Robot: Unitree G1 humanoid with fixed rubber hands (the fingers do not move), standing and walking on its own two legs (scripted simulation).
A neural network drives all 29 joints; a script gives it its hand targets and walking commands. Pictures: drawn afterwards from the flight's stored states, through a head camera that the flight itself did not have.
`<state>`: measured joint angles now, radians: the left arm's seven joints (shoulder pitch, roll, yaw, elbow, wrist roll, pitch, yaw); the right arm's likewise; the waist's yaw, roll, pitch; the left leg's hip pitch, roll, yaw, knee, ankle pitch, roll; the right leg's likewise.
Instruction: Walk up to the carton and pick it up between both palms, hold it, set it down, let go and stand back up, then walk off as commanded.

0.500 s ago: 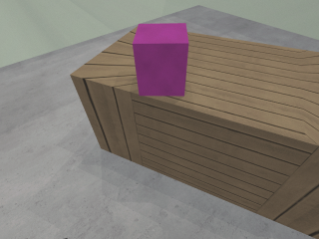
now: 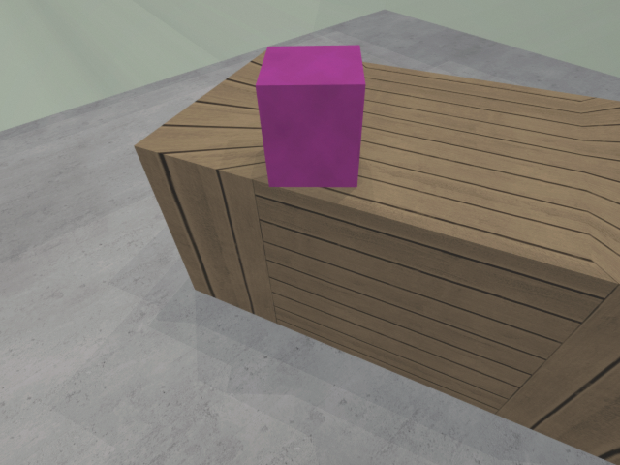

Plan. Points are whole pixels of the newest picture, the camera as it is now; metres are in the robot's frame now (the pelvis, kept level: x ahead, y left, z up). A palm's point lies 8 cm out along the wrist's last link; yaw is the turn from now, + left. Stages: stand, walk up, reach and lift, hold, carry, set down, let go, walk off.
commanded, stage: stand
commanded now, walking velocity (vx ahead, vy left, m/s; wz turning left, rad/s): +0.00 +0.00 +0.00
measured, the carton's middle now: (313, 118) +0.84 +0.04 +0.03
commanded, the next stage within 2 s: walk up in 0.48 s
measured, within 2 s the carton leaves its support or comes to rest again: neither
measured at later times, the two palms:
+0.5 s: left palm out of the picture +0.09 +0.31 -0.11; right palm out of the picture +0.09 -0.32 -0.10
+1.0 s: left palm out of the picture +0.12 +0.43 -0.10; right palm out of the picture +0.13 -0.29 -0.09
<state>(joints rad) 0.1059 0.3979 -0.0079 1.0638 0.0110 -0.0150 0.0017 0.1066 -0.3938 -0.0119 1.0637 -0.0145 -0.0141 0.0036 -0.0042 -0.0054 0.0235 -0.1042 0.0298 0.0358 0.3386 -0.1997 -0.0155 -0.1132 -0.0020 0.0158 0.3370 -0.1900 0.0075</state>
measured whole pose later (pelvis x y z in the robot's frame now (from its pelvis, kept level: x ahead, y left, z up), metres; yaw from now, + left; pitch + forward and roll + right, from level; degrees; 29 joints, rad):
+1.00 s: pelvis +0.05 +0.07 -0.03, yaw -6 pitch -2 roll +0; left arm 0.33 0.52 0.08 0.90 0.02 -0.05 0.03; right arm 0.20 -0.50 -0.14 0.76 -0.06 0.00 0.10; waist 0.01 0.01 0.05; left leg -0.32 0.03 0.02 0.68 -0.32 0.00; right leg -0.35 -0.02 0.10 0.94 -0.50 -0.04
